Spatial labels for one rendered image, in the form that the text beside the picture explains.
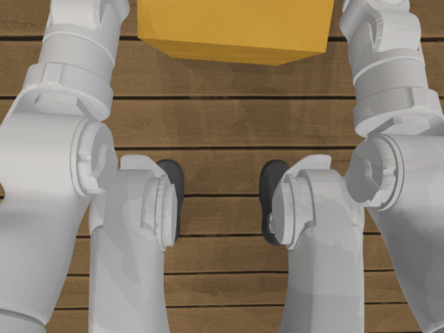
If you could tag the robot left upper arm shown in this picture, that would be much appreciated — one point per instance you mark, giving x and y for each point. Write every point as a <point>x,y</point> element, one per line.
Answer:
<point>51,165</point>

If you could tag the robot right forearm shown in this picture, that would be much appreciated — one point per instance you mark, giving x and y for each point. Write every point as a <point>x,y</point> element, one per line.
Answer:
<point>388,70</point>

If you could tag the robot right upper arm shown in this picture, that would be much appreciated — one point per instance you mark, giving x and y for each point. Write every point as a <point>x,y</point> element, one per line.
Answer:
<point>400,180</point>

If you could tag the robot right foot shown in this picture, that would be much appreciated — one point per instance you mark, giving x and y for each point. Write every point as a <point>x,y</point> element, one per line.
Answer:
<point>270,176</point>

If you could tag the robot left thigh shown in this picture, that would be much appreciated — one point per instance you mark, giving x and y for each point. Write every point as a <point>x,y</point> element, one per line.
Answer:
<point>126,275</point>

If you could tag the carton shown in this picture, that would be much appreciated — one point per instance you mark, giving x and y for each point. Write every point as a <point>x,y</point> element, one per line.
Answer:
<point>264,32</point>

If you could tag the robot left forearm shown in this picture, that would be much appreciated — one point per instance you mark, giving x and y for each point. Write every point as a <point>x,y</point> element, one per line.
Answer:
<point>78,54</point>

